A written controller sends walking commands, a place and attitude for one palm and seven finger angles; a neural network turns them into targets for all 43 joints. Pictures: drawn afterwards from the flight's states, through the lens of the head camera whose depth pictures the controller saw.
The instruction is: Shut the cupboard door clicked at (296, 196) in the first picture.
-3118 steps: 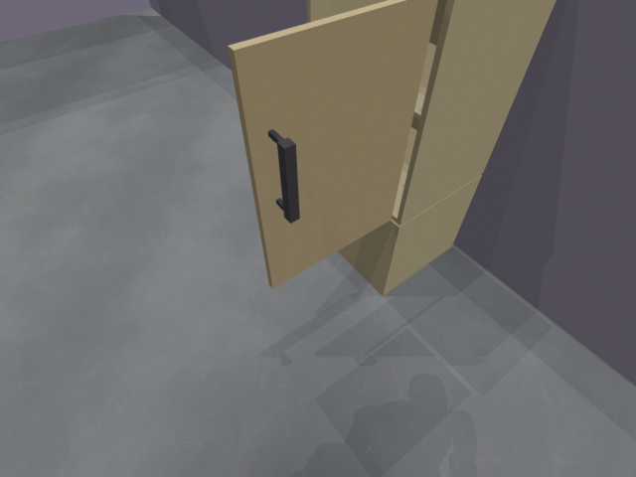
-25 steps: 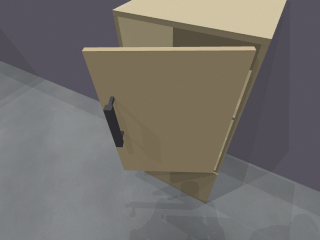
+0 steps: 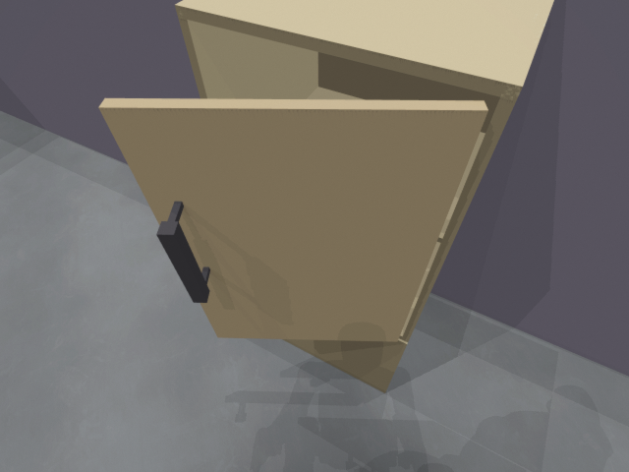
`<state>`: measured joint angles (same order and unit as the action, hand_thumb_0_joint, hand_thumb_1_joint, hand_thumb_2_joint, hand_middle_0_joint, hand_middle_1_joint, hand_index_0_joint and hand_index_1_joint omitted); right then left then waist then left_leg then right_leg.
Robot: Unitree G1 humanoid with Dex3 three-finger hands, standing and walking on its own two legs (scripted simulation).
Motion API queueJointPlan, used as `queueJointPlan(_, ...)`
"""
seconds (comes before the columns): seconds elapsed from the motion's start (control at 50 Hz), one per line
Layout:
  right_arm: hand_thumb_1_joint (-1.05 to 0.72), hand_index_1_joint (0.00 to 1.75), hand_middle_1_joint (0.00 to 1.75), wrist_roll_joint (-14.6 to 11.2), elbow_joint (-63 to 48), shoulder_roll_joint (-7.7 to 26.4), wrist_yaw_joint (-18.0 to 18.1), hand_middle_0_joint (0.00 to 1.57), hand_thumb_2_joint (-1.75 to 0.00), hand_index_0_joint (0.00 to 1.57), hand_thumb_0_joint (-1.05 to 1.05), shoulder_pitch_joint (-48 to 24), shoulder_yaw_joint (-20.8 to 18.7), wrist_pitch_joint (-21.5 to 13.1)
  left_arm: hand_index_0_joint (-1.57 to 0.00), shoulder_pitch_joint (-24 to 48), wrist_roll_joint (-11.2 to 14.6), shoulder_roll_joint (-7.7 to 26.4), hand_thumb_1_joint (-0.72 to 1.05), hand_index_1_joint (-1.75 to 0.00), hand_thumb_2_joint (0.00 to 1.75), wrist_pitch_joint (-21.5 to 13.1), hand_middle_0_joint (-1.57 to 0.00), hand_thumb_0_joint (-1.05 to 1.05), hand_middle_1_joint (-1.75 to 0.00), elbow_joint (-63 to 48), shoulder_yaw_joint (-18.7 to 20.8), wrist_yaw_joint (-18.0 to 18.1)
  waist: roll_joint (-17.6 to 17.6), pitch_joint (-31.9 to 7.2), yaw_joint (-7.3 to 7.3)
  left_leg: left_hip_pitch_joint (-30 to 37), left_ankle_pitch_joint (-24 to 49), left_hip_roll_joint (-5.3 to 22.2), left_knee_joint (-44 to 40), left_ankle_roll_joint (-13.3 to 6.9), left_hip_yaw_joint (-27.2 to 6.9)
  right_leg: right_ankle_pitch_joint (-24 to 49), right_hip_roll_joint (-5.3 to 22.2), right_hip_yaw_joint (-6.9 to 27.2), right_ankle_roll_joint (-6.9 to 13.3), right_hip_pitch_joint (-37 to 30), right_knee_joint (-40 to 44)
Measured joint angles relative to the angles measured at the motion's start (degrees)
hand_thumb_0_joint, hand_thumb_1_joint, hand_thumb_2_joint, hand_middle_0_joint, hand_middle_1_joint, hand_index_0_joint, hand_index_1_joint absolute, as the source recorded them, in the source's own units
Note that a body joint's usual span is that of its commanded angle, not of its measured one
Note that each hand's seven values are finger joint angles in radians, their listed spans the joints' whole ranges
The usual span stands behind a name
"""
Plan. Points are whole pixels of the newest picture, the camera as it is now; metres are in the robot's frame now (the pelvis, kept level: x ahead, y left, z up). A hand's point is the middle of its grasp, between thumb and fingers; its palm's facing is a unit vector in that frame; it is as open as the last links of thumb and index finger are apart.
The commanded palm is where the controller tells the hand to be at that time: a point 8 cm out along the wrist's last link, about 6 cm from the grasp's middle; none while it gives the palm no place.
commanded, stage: look again from close up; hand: left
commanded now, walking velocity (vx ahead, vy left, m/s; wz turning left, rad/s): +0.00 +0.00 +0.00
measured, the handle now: (190, 255) +0.40 +0.21 +0.02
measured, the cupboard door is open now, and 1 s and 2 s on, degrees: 27 27 27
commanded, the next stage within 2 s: shuffle to correct the standing spot in 0.18 s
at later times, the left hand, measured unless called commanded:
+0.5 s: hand out of the picture +0.05 +0.15 -0.17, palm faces +0.01 -0.97 -0.25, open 7.3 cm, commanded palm none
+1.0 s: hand out of the picture -0.01 +0.25 -0.19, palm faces +0.06 -0.97 -0.22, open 7.4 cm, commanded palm none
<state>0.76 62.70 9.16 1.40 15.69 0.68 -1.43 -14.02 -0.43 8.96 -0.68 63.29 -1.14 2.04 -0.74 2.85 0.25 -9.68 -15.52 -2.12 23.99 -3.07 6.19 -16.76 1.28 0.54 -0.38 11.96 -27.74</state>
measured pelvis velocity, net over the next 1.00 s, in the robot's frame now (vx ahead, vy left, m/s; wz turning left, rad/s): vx -0.06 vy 0.05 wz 0.00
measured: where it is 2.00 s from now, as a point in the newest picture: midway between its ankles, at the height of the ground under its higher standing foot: outside the picture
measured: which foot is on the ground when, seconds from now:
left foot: down 0.00-0.54, up 0.56-0.82, down 0.84-1.00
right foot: down 0.00-0.86, up 0.88-1.00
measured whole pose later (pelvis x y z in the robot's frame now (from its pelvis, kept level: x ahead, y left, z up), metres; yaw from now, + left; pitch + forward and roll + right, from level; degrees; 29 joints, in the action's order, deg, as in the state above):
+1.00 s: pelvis -0.06 +0.05 +0.00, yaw +0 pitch -1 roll -1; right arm 1.6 55.4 7.5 1.7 11.8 -1.3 1.5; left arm -12.2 -1.0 13.7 3.4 56.5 3.5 2.1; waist 3.5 3.8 -0.8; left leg -14.8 -14.6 -1.3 29.9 -3.3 3.1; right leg -26.3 -0.9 3.6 -0.3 22.5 -57.0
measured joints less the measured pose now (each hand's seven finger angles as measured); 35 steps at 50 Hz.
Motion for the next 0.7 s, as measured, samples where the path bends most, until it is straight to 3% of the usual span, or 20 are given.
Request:
queueJointPlan(0.46, -0.91, 0.29, 0.3, -0.2, -0.4, 0.4, 0.7, 0.2, -0.9, 0.2, 0.0, -4.0, -1.2, 1.4, -0.2, 1.7, 0.1, 0.7, 0.92, -0.3, 0.9, 0.2, -0.2, 0.01, -0.3, -1.7, 1.1, 0.7, 0.7, 1.2, -0.46, 1.6, -1.7, 2.2, 0.3, 2.9, -0.7, -2.1, -2.2, -0.8, 2.6, -1.5, -0.5)
queueJointPlan(0.56, -0.91, 0.29, 0.3, -0.2, -2.8, 0.9, 0.6, 0.2, -0.9, 0.2, 0.0, -5.5, -2.3, 2.9, -0.2, 2.7, -0.2, 1.0, 0.91, -0.3, 0.9, 0.8, -0.21, 0.01, -0.3, -3.8, 1.9, 0.8, 0.9, 2.6, -0.56, -2.4, -2.0, 2.7, 7.4, 3.6, -0.8, -2.4, -2.3, -0.9, 3.1, 0.2, -2.9)
queueJointPlan(0.64, -0.91, 0.29, 0.3, -0.3, -4.1, 1.6, 0.4, 0.2, -0.9, 0.2, 0.0, -6.8, -3.4, 4.3, -0.21, 3.0, -0.9, 1.1, 0.91, -0.3, 0.9, 1.2, -0.21, 0.01, -0.3, -5.3, 2.5, 0.9, 1.5, 3.5, -1.44, -8.3, -12.3, 1.5, 22.0, 4.2, -3.7, -1.5, -1.6, -0.8, 3.2, 0.6, -3.0)
queueJointPlan(0.7, -0.91, 0.29, 0.3, -0.5, -5.4, 1.9, 0.1, 0.2, -0.9, 0.2, 0.0, -8.1, -3.9, 4.9, -0.21, 2.8, -1.2, 1.4, 0.9, -0.3, 0.9, 1.6, -0.21, 0.0, -0.3, -6.3, 2.8, 0.7, 2.5, 4.1, -1.91, -11.6, -14.1, 0.8, 28.4, 4.6, -5.5, -0.2, -0.8, -0.4, 2.4, 1.1, -2.4)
